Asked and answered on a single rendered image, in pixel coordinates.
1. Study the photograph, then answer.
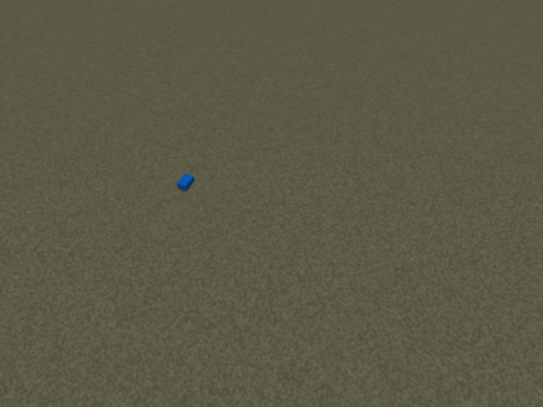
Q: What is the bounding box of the small box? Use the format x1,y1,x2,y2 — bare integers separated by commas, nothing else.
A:
177,174,194,191

